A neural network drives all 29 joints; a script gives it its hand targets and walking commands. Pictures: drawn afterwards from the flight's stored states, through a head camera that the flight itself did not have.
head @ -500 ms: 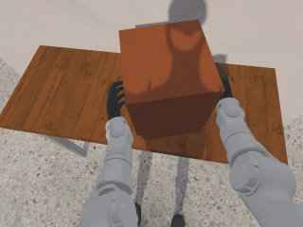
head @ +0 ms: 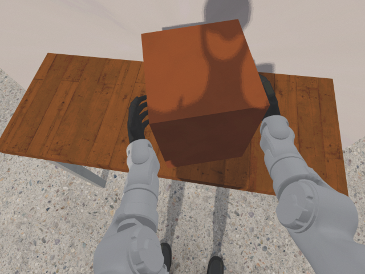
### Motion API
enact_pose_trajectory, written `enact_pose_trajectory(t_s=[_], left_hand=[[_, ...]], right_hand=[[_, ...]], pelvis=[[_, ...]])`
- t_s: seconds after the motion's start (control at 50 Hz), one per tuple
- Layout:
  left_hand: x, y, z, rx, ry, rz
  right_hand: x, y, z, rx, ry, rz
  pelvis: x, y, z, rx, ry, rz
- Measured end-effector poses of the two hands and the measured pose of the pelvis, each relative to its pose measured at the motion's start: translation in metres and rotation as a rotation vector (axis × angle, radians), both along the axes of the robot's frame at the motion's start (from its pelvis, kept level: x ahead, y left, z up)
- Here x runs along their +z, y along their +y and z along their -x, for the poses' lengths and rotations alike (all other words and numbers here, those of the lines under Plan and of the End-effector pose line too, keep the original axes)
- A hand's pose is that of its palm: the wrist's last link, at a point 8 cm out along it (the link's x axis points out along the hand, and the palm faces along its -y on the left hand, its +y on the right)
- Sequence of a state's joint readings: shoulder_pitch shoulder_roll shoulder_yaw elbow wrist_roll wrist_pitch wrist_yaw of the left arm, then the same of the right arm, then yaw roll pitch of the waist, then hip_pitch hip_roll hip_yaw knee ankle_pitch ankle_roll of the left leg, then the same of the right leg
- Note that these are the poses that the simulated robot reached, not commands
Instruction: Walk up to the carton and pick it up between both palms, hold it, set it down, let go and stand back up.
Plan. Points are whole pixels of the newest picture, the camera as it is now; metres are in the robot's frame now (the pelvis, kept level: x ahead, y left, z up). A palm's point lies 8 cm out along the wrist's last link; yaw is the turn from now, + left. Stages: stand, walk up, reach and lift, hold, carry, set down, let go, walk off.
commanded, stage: reach and lift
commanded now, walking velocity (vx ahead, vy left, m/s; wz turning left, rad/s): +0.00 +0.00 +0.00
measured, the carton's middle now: (198, 103) +0.48 +0.07 +0.00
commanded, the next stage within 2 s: none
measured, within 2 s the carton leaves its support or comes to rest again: leaves its support in 0.94 s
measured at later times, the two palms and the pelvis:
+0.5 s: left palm (139, 136) +0.38 +0.18 -0.01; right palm (267, 108) +0.48 -0.09 +0.01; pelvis +0.00 +0.00 -0.01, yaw +1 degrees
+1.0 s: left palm (132, 141) +0.36 +0.19 +0.01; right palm (262, 101) +0.48 -0.07 +0.04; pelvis -0.01 +0.01 -0.01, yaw +3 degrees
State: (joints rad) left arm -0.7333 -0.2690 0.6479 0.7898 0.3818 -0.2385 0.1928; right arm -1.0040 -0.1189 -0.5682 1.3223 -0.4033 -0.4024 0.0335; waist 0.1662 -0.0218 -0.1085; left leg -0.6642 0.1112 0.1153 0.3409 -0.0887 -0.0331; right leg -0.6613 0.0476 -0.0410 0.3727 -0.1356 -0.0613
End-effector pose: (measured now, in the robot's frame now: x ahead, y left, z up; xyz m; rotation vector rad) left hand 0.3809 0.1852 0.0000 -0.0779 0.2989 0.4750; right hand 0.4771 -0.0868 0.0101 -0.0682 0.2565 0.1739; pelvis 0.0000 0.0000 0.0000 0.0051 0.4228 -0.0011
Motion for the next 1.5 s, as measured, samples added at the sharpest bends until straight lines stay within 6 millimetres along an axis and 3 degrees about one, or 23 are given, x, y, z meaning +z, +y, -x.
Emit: enact_pose_trajectory(t_s=[0.48,0.8,1.04,1.18,1.36,1.5], left_hand=[[-0.006,-0.001,0.002,0.028,-0.017,0.037],[-0.004,0.0,0.008,0.044,0.044,0.099],[0.009,0.01,0.024,0.048,0.127,0.116],[0.035,0.021,0.035,0.044,0.109,0.124],[0.1,0.027,0.032,0.005,0.019,0.108],[0.127,0.022,0.029,-0.041,0.011,0.08]], right_hand=[[0.0,0.0,-0.006,0.061,-0.032,0.056],[0.007,0.004,-0.009,0.084,0.064,0.119],[0.033,0.022,-0.002,0.086,0.138,0.148],[0.069,0.035,0.007,0.071,0.125,0.124],[0.13,0.033,0.023,-0.001,0.062,0.037],[0.142,0.02,0.039,-0.058,0.045,0.03]], pelvis=[[-0.007,0.005,0.002,0.016,0.08,0.014],[-0.012,0.003,0.006,0.043,0.093,0.025],[-0.011,0.006,0.008,0.077,0.026,0.035],[-0.007,0.007,0.012,0.108,-0.047,0.033],[0.002,0.006,0.021,0.111,-0.183,0.011],[0.008,0.005,0.022,0.093,-0.281,-0.007]])
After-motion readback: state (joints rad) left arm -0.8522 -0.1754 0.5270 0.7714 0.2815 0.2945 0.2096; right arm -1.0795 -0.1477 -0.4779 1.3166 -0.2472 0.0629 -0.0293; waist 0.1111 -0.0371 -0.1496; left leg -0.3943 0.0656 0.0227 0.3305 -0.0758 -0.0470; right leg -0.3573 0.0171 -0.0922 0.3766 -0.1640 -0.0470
